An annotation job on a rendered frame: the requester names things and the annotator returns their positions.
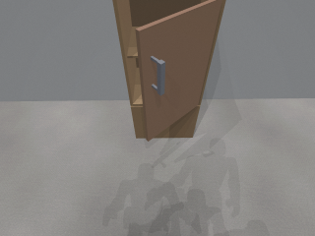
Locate cupboard door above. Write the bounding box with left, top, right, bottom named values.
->
left=135, top=0, right=222, bottom=141

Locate handle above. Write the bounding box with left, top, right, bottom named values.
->
left=150, top=56, right=165, bottom=95

